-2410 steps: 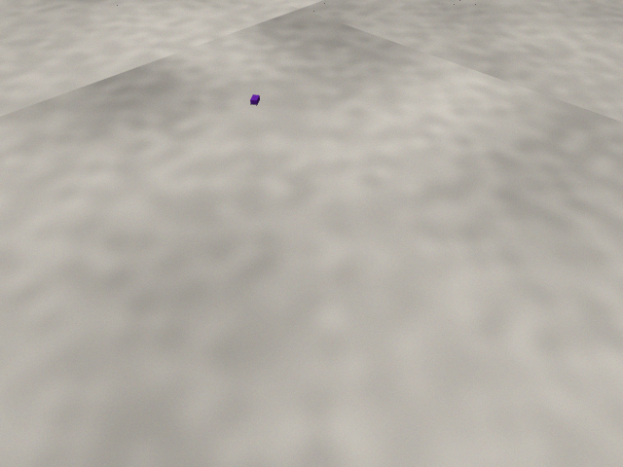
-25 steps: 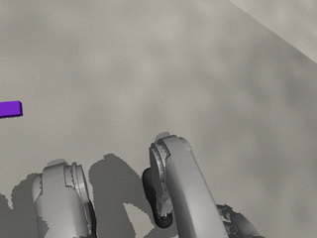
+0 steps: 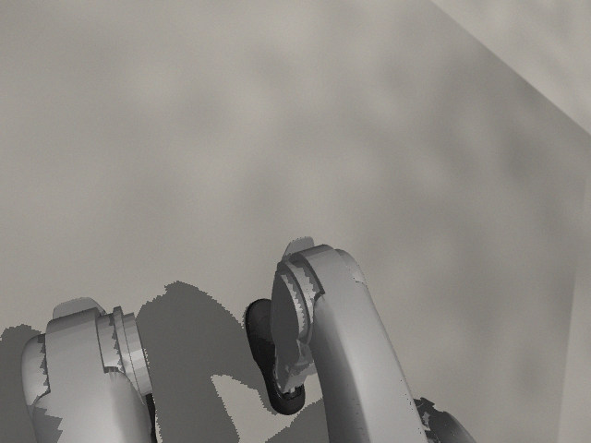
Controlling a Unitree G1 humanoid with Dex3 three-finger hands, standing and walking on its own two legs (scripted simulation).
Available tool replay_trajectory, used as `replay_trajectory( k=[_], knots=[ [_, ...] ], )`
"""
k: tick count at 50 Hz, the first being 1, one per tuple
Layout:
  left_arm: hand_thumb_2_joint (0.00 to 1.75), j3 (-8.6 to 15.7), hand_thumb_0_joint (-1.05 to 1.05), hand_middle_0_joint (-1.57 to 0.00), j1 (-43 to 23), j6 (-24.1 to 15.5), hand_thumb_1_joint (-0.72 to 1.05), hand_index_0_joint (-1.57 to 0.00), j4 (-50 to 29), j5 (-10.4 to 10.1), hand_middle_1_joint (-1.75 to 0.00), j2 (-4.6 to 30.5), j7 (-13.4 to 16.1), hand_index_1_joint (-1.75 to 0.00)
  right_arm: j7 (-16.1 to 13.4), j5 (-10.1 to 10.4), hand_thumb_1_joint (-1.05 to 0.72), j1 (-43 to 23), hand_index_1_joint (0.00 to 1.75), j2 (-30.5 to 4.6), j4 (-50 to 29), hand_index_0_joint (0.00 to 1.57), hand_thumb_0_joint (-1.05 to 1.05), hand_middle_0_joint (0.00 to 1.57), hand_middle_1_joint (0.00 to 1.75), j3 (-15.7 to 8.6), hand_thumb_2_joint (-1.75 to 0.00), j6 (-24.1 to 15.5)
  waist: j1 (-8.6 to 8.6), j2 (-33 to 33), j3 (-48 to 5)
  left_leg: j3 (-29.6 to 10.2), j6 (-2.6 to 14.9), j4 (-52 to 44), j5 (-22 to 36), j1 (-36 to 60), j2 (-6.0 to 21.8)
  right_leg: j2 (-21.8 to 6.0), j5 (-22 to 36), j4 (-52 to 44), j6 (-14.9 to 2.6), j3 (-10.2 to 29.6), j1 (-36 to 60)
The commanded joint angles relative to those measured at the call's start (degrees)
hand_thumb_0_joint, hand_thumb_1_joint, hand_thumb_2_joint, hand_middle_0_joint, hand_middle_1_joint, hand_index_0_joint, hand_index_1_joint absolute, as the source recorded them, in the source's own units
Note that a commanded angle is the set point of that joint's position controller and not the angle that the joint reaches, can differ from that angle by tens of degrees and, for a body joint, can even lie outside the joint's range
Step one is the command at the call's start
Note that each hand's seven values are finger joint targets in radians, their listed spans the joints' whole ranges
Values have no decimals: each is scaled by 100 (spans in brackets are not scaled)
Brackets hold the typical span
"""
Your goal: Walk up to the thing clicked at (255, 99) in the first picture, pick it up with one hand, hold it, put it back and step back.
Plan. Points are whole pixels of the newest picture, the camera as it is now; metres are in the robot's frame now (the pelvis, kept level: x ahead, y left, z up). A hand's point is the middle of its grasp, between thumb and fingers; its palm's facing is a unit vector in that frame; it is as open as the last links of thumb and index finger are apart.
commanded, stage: home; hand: left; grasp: from above
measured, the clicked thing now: out of the picture +0.50 +0.32 -0.31
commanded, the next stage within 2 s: none
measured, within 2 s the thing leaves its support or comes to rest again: neither
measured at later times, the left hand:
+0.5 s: hand out of the picture +0.39 +0.33 -0.01, palm faces -0.30 -0.52 -0.80, open 8.4 cm
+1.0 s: hand out of the picture +0.27 +0.24 +0.20, palm faces +0.11 -0.93 -0.36, open 7.4 cm
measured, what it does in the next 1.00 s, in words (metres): rises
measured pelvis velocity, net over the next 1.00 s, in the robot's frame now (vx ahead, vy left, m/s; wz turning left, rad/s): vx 0.04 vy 0.00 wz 0.15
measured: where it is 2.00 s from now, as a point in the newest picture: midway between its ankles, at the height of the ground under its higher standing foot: (214, 410)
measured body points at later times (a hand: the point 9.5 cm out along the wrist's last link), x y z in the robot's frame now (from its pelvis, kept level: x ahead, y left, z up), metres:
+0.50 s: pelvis +0.01 +0.00 +0.10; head +0.23 +0.07 +0.49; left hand +0.40 +0.35 +0.03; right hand +0.14 -0.27 -0.02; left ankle +0.08 +0.12 -0.29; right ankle +0.13 -0.13 -0.29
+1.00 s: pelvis +0.04 +0.00 +0.29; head +0.14 +0.04 +0.73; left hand +0.26 +0.29 +0.22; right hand +0.25 -0.21 +0.20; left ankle +0.08 +0.12 -0.29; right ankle +0.13 -0.13 -0.29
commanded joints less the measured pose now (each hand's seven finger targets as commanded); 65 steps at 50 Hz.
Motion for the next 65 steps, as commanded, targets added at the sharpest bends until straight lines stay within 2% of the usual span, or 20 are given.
replay_trajectory(
  k=[1, 2, 4, 5, 7, 10, 11, 13, 15, 18, 23, 27, 31, 37, 40, 42, 43, 52, 58, 65],
  knots=[
    [77, 364, 0, -30, -2190, 578, -7, -31, -852, -140, -67, 1790, 451, -69, -19, 74, -88, 1249, 30, -1694, -30, 20, 0, 20, 30, -589, -89, -175, -59, 3112, -4431, 368, -11, -1705, 807, 3516, 87, 134, 842, -980, -484, -440, 1703],
    [70, 424, 0, -36, -1902, 714, -15, -38, -891, -243, -71, 1774, 379, -69, -3, 111, -89, 1262, 30, -1677, -83, 20, 0, 20, 30, -622, -89, -205, 54, 3124, -4594, 382, -22, -1729, 984, 3617, 84, 114, 957, -977, -481, -428, 1825],
    [86, 403, 0, -24, -1569, 932, -1, -22, -1072, -421, -59, 1704, 166, -61, 36, 193, -89, 1296, 30, -1621, -147, 20, 0, 20, 30, -655, -90, -217, 169, 3109, -4819, 445, -11, -1755, 1192, 3587, 62, 107, 1117, -1008, -484, -374, 2084],
    [83, 376, 0, -22, -1386, 1039, -2, -20, -1139, -539, -53, 1617, 12, -55, 54, 239, -89, 1318, 30, -1584, -143, 20, 0, 20, 30, -712, -90, -203, 227, 3050, -4872, 422, -18, -1839, 1227, 3621, 77, 118, 1107, -1023, -499, -368, 2133],
    [81, 445, 0, -21, -1041, 1194, 13, -19, -1420, -908, -47, 1544, -372, -48, 94, 282, -89, 1451, 30, -1591, -222, 20, 0, 20, 30, -832, -90, -162, 287, 2771, -4922, 437, -6, -1890, 1369, 3625, 67, 117, 1125, -1202, -500, -345, 2402],
    [77, 618, 0, -19, -361, 1344, 32, -18, -2186, -1397, -37, 1473, -1040, -38, 109, 397, -90, 1644, 30, -1619, -278, 20, 0, 20, 30, -998, -90, -16, 560, 2666, -5145, 538, -33, -2025, 1740, 3780, 31, 92, 1345, -1396, -529, -266, 2836],
    [76, 621, 0, -19, -33, 1365, 35, -18, -2523, -1589, -35, 1249, -1267, -36, 114, 424, -90, 1661, 30, -1578, -322, 20, 0, 20, 30, -1056, -90, 37, 650, 2619, -5285, 547, -50, -2131, 1800, 3858, 32, 99, 1380, -1447, -545, -264, 2988],
    [72, 542, 0, -17, 458, 1385, 50, -17, -3688, -2152, -28, 692, -1686, -28, 88, 538, -90, 1697, 30, -1544, -395, 20, 0, 20, 30, -1203, -90, 124, 781, 2565, -5559, 555, -74, -2356, 1892, 4204, 18, 71, 1432, -1687, -580, -209, 3201],
    [78, 758, 0, -18, 1152, 1482, 63, -18, -4658, -2856, -27, 604, -2019, -27, 11, 658, -90, 1594, 30, -1548, -405, 20, 0, 20, 30, -1359, -90, 184, 996, 2462, -5736, 572, -68, -2602, 1908, 4465, 2, 42, 1417, -1897, -579, -98, 3332],
    [88, 774, 0, -20, 1875, 1556, 86, -20, -5706, -3678, -29, 176, -2403, -29, -130, 783, -90, 1394, 30, -1374, -488, 20, 0, 20, 30, -1430, -90, 221, 989, 1829, -5446, 501, 35, -2900, 1594, 4362, 30, 59, 1279, -2231, -531, -27, 3517],
    [90, 692, 0, -20, 2496, 1565, 90, -20, -6852, -4585, -30, -497, -2380, -30, -311, 948, -90, 987, 30, -1065, -583, 20, 0, 20, 30, -1588, -90, 128, 1167, 1543, -5319, 419, 71, -3564, 822, 4804, 82, 30, 691, -2875, -477, 136, 3833],
    [90, 487, 0, -20, 3551, 1796, 90, -20, -6626, -5051, -30, -1105, -2229, -30, -430, 1018, -90, 730, 30, -997, -586, 20, 0, 20, 30, -1624, -90, -27, 1251, 1359, -4326, 260, 37, -4349, 229, 5166, 139, 2, 223, -3395, -464, 142, 3859],
    [90, 292, 0, -20, 3744, 2127, 90, -20, -7328, -5572, -30, -1481, -2135, -30, -538, 1117, -90, 398, 30, -912, -765, 20, 0, 20, 30, -1625, -90, -234, 1313, 1551, -4225, 56, 26, -5190, -392, 5859, 198, 10, -8, -3870, -388, 173, 4320],
    [90, 242, 0, -20, 4895, 2591, 90, -20, -7753, -6468, -30, -2022, -1977, -30, -774, 1234, -90, -20, 30, -689, -962, 20, 0, 20, 30, -1471, -90, -555, 1321, 1151, -3763, 91, 29, -5889, -210, 6560, 173, 2, 27, -4760, -362, 302, 5260],
    [90, 367, 0, -20, 5183, 2761, 90, -20, -8079, -6865, -30, -2069, -1878, -30, -868, 1249, -90, -111, 30, -580, -1003, 20, 0, 20, 30, -1392, -90, -659, 1400, 1188, -3780, 221, 37, -6187, 87, 6967, 152, -2, 202, -5196, -374, 415, 5884],
    [90, 196, 0, -20, 5606, 2910, 90, -20, -8212, -7074, -30, -2383, -1865, -30, -937, 1266, -90, -96, 30, -509, -1095, 20, 0, 20, 30, -1355, -90, -737, 1335, 1093, -3637, 277, 26, -6427, 305, 7238, 149, 3, 339, -5531, -376, 433, 6283],
    [90, 318, 0, -20, 5779, 2987, 90, -20, -8173, -7182, -30, -2347, -1834, -30, -962, 1280, -90, -92, 30, -496, -1075, 20, 0, 20, 30, -1333, -90, -764, 1392, 1041, -3570, 250, 27, -6557, 369, 7361, 147, -2, 394, -5654, -371, 448, 6467],
    [90, 325, 0, -20, 7293, 3541, 90, -20, -8949, -8005, -30, -3104, -1821, -30, -1361, 1289, -90, 139, 30, -246, -1165, 20, 0, 20, 30, -1166, -90, -1068, 1448, 843, -2936, 292, -5, -7711, 1062, 8555, 166, 63, 964, -7023, -342, 457, 8060],
    [90, 261, 0, -20, 8165, 3768, 90, -20, -9512, -8221, -30, -3391, -1871, -30, -1572, 1230, -90, 413, 30, -150, -1272, 20, 0, 20, 30, -1127, -90, -1256, 1476, 762, -2458, 415, -16, -8364, 1620, 9292, 144, 85, 1433, -7818, -311, 413, 8958],
    [90, 82, 0, -20, 9197, 3938, 90, -20, -10354, -8179, -30, -3554, -1953, -30, -1697, 1156, -90, 452, 30, -78, -1473, 20, 0, 20, 30, -1149, -90, -1456, 1634, 812, -1906, 450, -57, -9038, 1896, 9903, 154, 147, 1589, -8392, -304, 273, 9515]
  ],
)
